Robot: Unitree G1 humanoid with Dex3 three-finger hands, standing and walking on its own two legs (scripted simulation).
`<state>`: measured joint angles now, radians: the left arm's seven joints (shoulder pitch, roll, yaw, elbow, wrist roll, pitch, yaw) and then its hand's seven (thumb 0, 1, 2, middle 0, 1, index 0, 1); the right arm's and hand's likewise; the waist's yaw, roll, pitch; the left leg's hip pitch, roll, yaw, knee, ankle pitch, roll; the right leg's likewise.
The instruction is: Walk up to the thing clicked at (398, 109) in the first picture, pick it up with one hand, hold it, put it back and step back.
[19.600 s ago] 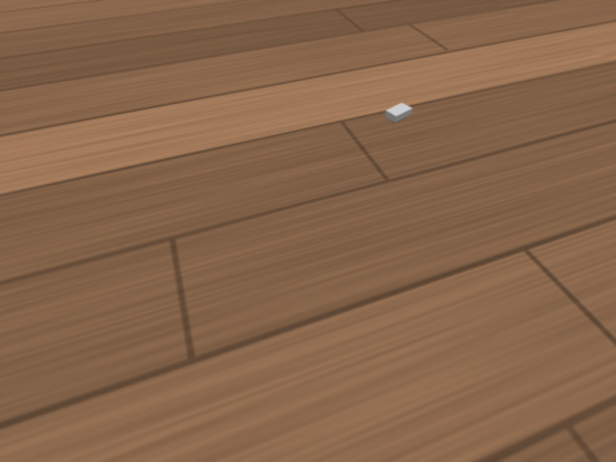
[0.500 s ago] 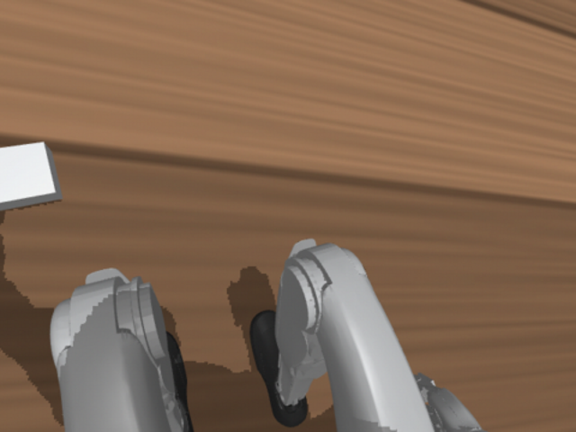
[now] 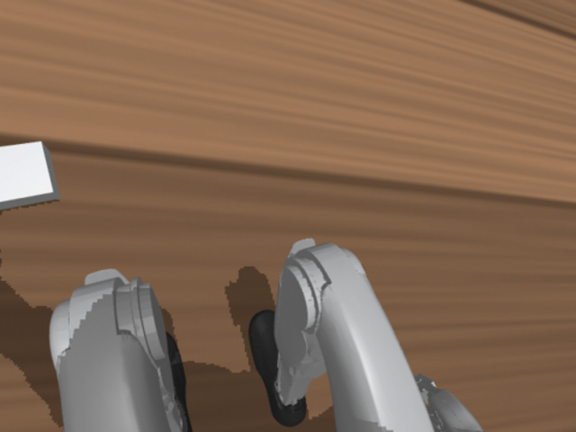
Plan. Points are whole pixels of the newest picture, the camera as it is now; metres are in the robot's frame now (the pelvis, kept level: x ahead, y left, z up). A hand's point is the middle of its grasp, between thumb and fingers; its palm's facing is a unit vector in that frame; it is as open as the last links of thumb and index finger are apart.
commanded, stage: rise first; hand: left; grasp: from above
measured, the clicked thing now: out of the picture +0.47 +0.37 -0.30
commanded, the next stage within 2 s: none
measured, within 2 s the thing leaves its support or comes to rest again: neither
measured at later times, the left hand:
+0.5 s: hand out of the picture +0.43 +0.40 -0.17, palm faces -0.42 -0.14 -0.90, open 14.1 cm
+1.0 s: hand out of the picture +0.43 +0.40 -0.17, palm faces -0.41 -0.12 -0.90, open 14.1 cm
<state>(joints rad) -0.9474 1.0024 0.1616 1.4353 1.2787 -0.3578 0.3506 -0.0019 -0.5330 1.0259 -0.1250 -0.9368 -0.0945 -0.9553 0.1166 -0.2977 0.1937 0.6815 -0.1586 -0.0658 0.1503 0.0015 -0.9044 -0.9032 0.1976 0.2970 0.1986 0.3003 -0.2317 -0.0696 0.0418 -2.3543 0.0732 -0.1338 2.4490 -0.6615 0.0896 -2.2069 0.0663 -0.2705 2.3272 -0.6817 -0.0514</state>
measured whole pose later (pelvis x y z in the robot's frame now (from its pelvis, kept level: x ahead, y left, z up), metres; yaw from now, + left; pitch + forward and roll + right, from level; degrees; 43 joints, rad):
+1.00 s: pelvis +0.00 +0.00 +0.00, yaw +0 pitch +30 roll -13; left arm -0.95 1.01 0.17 1.45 1.29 -0.36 0.37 0.00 -0.52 1.02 -0.14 -0.90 -0.11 -0.92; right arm 0.11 -0.30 0.20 0.67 -0.16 -0.08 0.16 0.00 -0.90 -0.90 0.20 0.30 0.20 0.30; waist -0.24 -0.07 0.04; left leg -2.35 0.07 -0.14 2.46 -0.66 0.09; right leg -2.21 0.07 -0.27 2.33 -0.68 -0.05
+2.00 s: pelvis +0.00 +0.00 +0.00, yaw +0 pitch +30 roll -13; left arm -0.94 1.00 0.16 1.45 1.28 -0.35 0.36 0.00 -0.53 1.02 -0.13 -0.90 -0.10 -0.92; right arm 0.11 -0.30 0.20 0.67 -0.16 -0.08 0.16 0.00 -0.90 -0.90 0.20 0.30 0.20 0.30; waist -0.24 -0.07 0.03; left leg -2.35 0.07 -0.14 2.45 -0.66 0.09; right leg -2.20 0.07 -0.27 2.32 -0.68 -0.04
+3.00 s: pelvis +0.00 +0.00 +0.00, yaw +0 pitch +31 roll -13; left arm -1.06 0.94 0.05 1.52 1.30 -0.31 0.41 0.00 -0.56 1.03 -0.10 -0.98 -0.07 -0.99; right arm 0.13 -0.30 0.22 0.67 -0.17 -0.10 0.16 0.00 -0.90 -0.90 0.20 0.30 0.20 0.30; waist -0.29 -0.08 0.03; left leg -2.36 0.06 -0.14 2.45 -0.66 0.08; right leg -2.22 0.07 -0.27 2.32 -0.68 -0.05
